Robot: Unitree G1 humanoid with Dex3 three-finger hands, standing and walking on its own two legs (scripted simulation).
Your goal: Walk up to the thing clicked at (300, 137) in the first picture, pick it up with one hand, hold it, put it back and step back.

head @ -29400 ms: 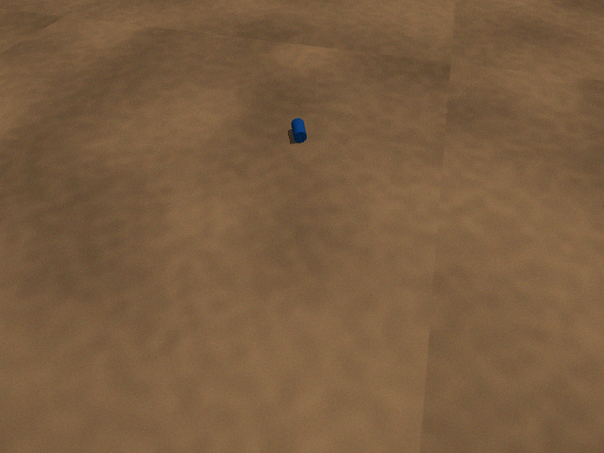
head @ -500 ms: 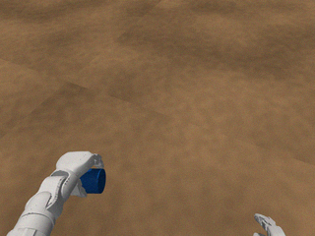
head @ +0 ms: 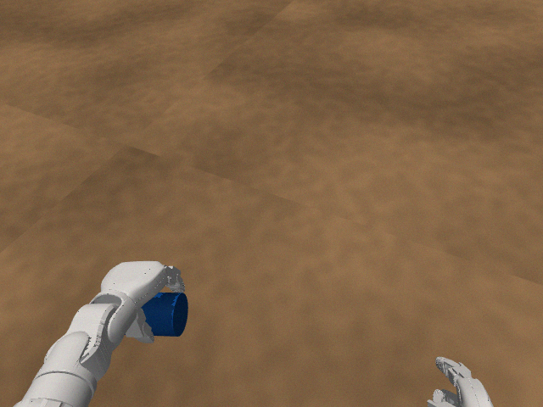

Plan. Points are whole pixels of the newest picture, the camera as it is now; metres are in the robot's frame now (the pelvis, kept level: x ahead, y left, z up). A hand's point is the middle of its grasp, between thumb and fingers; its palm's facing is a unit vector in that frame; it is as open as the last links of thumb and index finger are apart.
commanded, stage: hold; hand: left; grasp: from above
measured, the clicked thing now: (144, 313) +0.29 +0.25 -0.07
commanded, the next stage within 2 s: crouch in 0.54 s
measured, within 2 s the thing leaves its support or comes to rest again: neither
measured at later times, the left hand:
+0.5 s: hand (145, 304) +0.28 +0.23 -0.02, palm faces -0.49 -0.04 -0.87, open 9.4 cm
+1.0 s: hand (151, 314) +0.29 +0.24 -0.08, palm faces -0.49 -0.02 -0.87, open 9.5 cm
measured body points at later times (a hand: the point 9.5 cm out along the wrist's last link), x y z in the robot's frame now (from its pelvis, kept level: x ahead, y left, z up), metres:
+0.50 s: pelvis +0.01 +0.00 +0.01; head +0.02 -0.02 +0.46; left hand +0.30 +0.23 +0.03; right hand +0.17 -0.25 -0.11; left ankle +0.03 +0.14 -0.73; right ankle +0.03 -0.15 -0.73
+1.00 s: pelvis +0.01 +0.00 -0.01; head +0.05 -0.01 +0.44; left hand +0.31 +0.24 -0.03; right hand +0.15 -0.27 -0.12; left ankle +0.03 +0.14 -0.73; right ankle +0.03 -0.15 -0.73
